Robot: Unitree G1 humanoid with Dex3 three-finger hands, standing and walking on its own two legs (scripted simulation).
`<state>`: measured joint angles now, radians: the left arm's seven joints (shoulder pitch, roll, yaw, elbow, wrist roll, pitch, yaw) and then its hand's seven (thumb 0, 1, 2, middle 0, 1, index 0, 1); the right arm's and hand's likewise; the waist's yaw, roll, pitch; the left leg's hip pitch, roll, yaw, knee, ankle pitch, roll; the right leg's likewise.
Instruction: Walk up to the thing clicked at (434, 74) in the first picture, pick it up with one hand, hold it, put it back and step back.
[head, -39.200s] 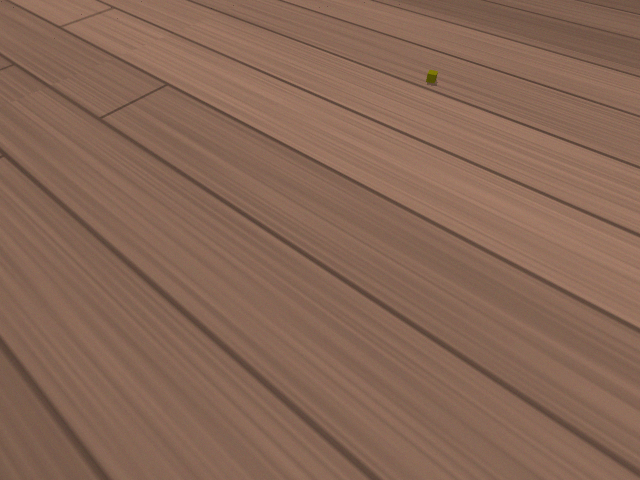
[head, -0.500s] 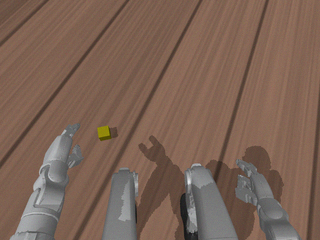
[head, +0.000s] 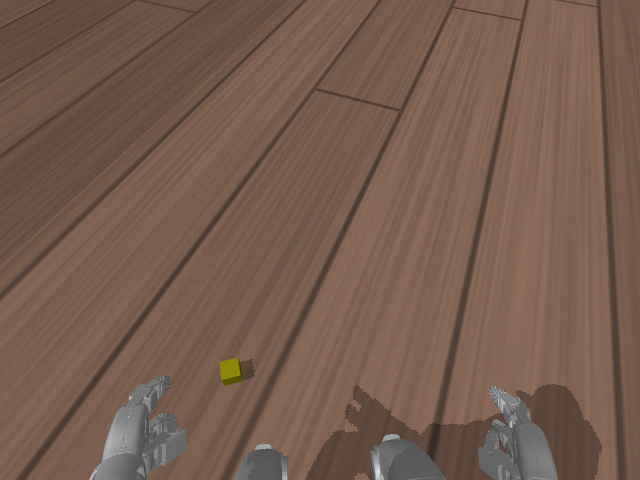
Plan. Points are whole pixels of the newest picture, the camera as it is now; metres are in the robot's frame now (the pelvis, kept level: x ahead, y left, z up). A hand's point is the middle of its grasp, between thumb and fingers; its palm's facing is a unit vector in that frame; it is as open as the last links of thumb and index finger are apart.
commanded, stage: home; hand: left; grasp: from above
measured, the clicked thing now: (231, 371) +0.47 +0.24 -0.66
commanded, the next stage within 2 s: none
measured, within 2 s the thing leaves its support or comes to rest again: neither
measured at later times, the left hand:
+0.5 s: hand (168, 455) +0.17 +0.19 -0.02, palm faces +0.07 -0.98 -0.18, open 7.4 cm
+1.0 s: hand (165, 455) +0.17 +0.19 -0.02, palm faces +0.06 -0.98 -0.19, open 7.5 cm
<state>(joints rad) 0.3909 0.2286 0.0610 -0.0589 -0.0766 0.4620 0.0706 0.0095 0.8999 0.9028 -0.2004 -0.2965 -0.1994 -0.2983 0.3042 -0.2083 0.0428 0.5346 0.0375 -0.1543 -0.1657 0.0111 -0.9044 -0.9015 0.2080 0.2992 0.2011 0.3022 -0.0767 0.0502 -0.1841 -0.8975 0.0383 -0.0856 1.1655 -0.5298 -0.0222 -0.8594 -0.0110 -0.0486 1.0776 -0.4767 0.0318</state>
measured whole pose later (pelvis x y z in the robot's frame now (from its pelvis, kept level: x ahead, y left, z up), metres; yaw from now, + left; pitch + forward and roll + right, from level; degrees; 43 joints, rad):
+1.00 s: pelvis +0.01 +0.01 +0.03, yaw +1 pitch +10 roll -3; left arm 0.50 0.23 0.03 -0.15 -0.05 0.47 0.02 0.01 0.89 0.89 -0.20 -0.29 -0.20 -0.30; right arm 0.29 -0.21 0.03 0.54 0.00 -0.24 -0.18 0.01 -0.90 -0.90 0.21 0.30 0.20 0.30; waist -0.04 0.04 -0.15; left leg -0.70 0.03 -0.07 1.03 -0.50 -0.01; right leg -0.66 -0.02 -0.04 0.94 -0.44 0.04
